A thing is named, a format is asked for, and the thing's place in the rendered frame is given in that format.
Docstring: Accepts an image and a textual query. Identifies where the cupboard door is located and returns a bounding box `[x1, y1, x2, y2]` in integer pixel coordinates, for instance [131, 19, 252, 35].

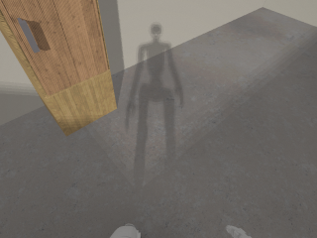
[0, 0, 109, 96]

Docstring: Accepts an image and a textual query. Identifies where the robot left thigh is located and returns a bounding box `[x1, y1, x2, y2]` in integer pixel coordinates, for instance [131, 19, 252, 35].
[110, 226, 141, 238]

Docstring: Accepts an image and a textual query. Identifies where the right robot hand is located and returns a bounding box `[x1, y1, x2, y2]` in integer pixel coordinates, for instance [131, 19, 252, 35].
[226, 225, 252, 238]

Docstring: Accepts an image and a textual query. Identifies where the handle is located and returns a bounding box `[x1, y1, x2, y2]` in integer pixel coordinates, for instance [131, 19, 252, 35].
[17, 18, 40, 53]

